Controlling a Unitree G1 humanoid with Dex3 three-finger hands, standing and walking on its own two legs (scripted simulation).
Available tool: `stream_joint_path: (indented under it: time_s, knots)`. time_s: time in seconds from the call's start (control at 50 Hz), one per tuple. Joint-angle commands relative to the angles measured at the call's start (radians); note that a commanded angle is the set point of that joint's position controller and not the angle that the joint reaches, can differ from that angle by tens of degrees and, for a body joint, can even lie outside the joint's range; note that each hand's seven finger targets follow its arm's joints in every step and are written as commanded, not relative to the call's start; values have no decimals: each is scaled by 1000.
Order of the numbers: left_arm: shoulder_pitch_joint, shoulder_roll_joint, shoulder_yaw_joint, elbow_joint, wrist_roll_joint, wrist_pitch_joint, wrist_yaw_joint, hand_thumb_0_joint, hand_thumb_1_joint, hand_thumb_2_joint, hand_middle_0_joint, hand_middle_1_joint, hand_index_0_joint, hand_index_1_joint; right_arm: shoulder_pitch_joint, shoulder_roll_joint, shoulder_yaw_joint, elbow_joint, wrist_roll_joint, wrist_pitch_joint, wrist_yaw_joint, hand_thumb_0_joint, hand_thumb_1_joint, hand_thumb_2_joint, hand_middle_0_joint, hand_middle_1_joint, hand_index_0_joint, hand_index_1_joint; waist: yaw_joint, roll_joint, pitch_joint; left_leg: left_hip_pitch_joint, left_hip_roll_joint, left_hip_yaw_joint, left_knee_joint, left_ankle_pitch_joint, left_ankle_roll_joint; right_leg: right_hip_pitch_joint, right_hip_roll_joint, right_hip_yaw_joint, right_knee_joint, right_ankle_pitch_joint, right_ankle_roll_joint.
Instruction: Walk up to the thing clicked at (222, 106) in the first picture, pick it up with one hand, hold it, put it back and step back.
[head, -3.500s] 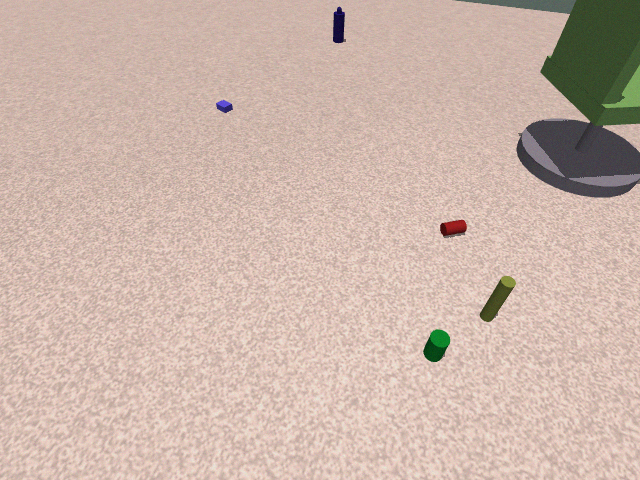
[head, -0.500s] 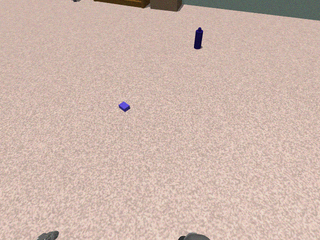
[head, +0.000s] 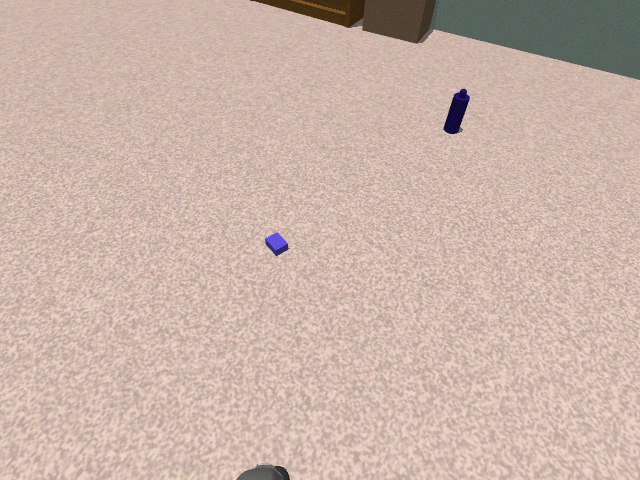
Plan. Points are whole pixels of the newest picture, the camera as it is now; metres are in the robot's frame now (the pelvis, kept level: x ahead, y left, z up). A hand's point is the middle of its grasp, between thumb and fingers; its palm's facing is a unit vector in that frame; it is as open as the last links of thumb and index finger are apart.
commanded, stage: walk up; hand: left
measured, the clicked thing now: (276, 243) +1.08 +0.20 -0.74
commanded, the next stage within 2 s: none
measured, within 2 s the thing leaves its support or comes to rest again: neither
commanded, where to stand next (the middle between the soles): +0.64 -0.03 m, yaw +0 degrees
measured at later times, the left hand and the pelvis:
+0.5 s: hand (161, 393) +0.26 +0.26 -0.12, palm faces -0.08 -0.92 -0.38, open 7.4 cm; pelvis +0.19 -0.02 +0.01, yaw -2 degrees
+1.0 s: hand (199, 322) +0.39 +0.23 -0.13, palm faces +0.02 -0.93 -0.36, open 7.4 cm; pelvis +0.36 -0.05 +0.01, yaw +2 degrees
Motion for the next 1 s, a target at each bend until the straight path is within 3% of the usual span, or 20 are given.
stream_joint_path:
  time_s: [0.0, 0.02, 0.04, 0.06, 0.12, 0.16, 0.3, 0.36, 0.44, 0.5, 0.52, 0.54, 0.56, 0.58, 0.6, 0.64, 0.68, 0.82, 0.92, 0.98]
  knots:
    - [-17, 184, 37, -105, -12, -22, 22, 0, 900, 900, -200, -300, -200, -300, 166, -251, -87, -51, -25, -56, -33, 0, -900, -900, 200, 300, 200, 300, -128, 100, -165, 479, -5, -44, -87, -117, 93, -276, -184, 75, 336, 522, -70]
    - [39, 108, 17, -110, -26, -18, 23, 0, 900, 900, -200, -300, -200, -300, 247, -323, -112, -56, -40, -58, -46, 0, -900, -900, 200, 300, 200, 300, -146, 310, -270, 675, 225, -400, -131, -206, 160, -489, -69, 45, 608, 126, -17]
    - [63, 174, 35, -93, -25, -6, 28, 0, 900, 900, -200, -300, -200, -300, 230, -352, -115, -77, -8, -56, -52, 0, -900, -900, 200, 300, 200, 300, -142, 225, -261, 699, 354, -734, -269, -344, 237, -639, 19, 126, 703, -141, -11]
    - [23, 246, 43, -75, -14, 0, 36, 0, 900, 900, -200, -300, -200, -300, 201, -340, -120, -77, 20, -53, -52, 0, -900, -900, 200, 300, 200, 300, -140, 149, -205, 637, 377, -734, -289, -369, 278, -660, -58, 209, 770, -126, -23]
    - [35, 210, 32, -45, -19, -1, 18, 0, 900, 900, -200, -300, -200, -300, 86, -248, -69, -110, 36, -57, -66, 0, -900, -900, 200, 300, 200, 300, -75, 29, -62, 369, 246, -319, -295, -47, 155, -560, -108, 269, 711, 41, -6]
    - [75, 189, 30, -29, -21, 10, 6, 0, 900, 900, -200, -300, -200, -300, 58, -231, -61, -109, 39, -69, -61, 0, -900, -900, 200, 300, 200, 300, -42, 65, -40, 274, 193, -197, -314, -15, 149, -501, -120, 227, 658, 92, 14]
    - [-27, 179, 45, -48, -1, 21, -27, 0, 900, 900, -200, -300, -200, -300, 35, -264, -75, -129, 17, -82, -46, 0, -900, -900, 200, 300, 200, 300, -57, 151, 55, 223, 173, -143, -427, -307, 174, -569, -173, 166, 404, 243, 64]
    - [-123, 172, 48, -63, 3, 13, -35, 0, 900, 900, -200, -300, -200, -300, 65, -262, -78, -122, 17, -76, -42, 0, -900, -900, 200, 300, 200, 300, -85, 125, 69, 229, 158, -119, -406, -291, 165, -539, -177, 145, 264, 283, 52]
    - [-118, 163, 50, -47, 1, -8, -30, 0, 900, 900, -200, -300, -200, -300, 48, -261, -76, -137, 18, -67, -45, 0, -900, -900, 200, 300, 200, 300, -60, 100, -12, 269, 184, -104, -269, -79, 159, -383, -144, 116, 137, 269, 28]
    - [40, 211, 71, 9, 5, -30, -6, 0, 900, 900, -200, -300, -200, -300, 73, -208, -55, -144, 15, -56, -51, 0, -900, -900, 200, 300, 200, 300, 21, -65, -132, 189, 105, -30, 75, 21, 102, -70, -108, 124, 58, 212, 1]
    - [119, 261, 91, 20, 12, -40, 7, 0, 900, 900, -200, -300, -200, -300, 138, -148, -33, -142, 17, -56, -49, 0, -900, -900, 200, 300, 200, 300, 45, -232, -194, 99, 24, 32, 318, -77, 72, 44, -205, 263, -40, 55, -22]
    - [110, 326, 100, -8, 9, -46, 19, 0, 900, 900, -200, -300, -200, -300, 180, -104, -12, -149, 19, -49, -46, 0, -900, -900, 200, 300, 200, 300, 25, -362, -174, -102, -99, 13, 496, -396, 21, 102, -412, 636, -142, -33, -74]
    - [95, 340, 96, -11, -3, -38, 17, 0, 900, 900, -200, -300, -200, -300, 127, -218, -39, -135, 18, -39, -55, 0, -900, -900, 200, 300, 200, 300, 51, -256, -130, -188, -93, -34, 589, -413, 15, 84, -481, 783, -206, -41, -181]
    - [77, 331, 94, -22, -15, -35, 19, 0, 900, 900, -200, -300, -200, -300, 101, -248, -48, -122, 16, -36, -63, 0, -900, -900, 200, 300, 200, 300, 42, -218, -95, -196, -51, -96, 619, -375, 14, 26, -477, 758, -192, 43, -197]
    - [51, 298, 84, -29, -24, -34, 24, 0, 900, 900, -200, -300, -200, -300, 91, -242, -48, -105, 26, -37, -62, 0, -900, -900, 200, 300, 200, 300, 28, -173, -52, -182, -32, -151, 617, -315, 13, -36, -432, 635, -190, 157, -163]
    - [-18, 252, 67, -47, -26, -36, 29, 0, 900, 900, -200, -300, -200, -300, 126, -216, -42, -77, 39, -32, -52, 0, -900, -900, 200, 300, 200, 300, -21, -186, -40, -126, -20, -147, 549, -239, 14, -84, -334, 414, -169, 314, -108]
    - [-36, 229, 57, -58, -23, -41, 29, 0, 900, 900, -200, -300, -200, -300, 151, -194, -41, -61, 28, -21, -44, 0, -900, -900, 200, 300, 200, 300, -37, -186, -43, -64, -29, -122, 503, -183, 2, -147, -287, 300, -160, 412, -113]
    - [-37, 245, 69, -104, -6, -44, 24, 0, 900, 900, -200, -300, -200, -300, 20, -187, -59, -97, 1, -11, -16, 0, -900, -900, 200, 300, 200, 300, -5, -149, 37, -109, 19, -89, 222, -83, -40, -195, -328, 254, -255, 47, -172]
    - [-14, 252, 66, -104, -6, -36, 18, 0, 900, 900, -200, -300, -200, -300, -33, -173, -56, -111, -3, -33, -7, 0, -900, -900, 200, 300, 200, 300, 7, -139, 0, 34, 15, -16, 50, -40, -19, -201, -317, 211, -156, 133, -161]
    - [-63, 246, 55, -118, -2, -26, 18, 0, 900, 900, -200, -300, -200, -300, 75, -195, -72, -77, -5, -46, -17, 0, -900, -900, 200, 300, 200, 300, -79, -67, -38, 267, -17, 19, -17, -63, 3, -319, -292, 174, 1, 135, -130]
